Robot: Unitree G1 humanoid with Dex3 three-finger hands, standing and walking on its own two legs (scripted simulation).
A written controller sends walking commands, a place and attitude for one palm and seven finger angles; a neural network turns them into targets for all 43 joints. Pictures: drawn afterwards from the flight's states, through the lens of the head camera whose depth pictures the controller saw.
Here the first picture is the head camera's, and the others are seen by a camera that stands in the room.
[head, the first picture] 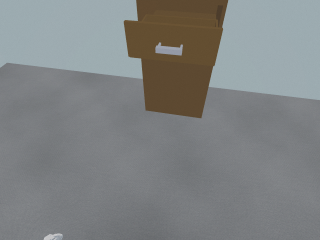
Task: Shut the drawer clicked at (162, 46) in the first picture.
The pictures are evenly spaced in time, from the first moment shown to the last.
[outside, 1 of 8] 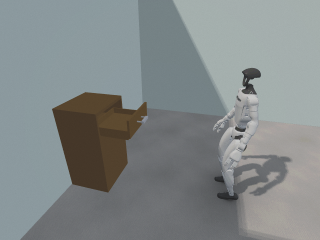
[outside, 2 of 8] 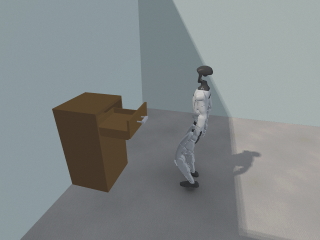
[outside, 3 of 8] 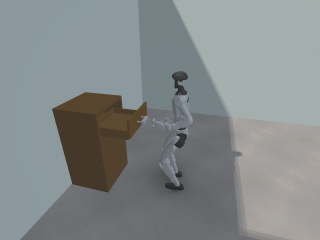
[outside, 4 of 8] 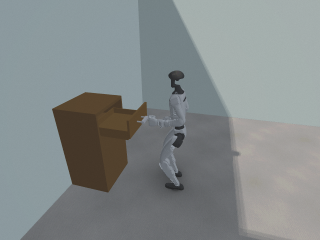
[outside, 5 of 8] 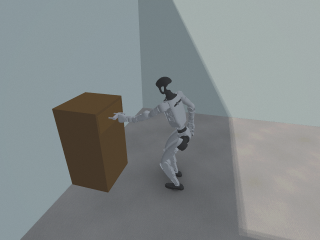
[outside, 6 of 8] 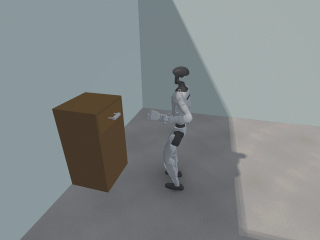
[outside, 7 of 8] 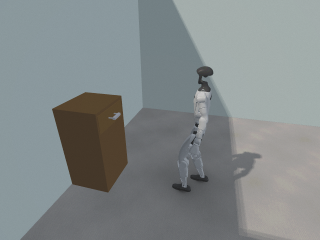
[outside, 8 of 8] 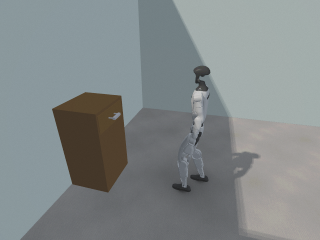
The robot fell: no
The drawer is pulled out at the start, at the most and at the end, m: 0.30 0.30 0.00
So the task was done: yes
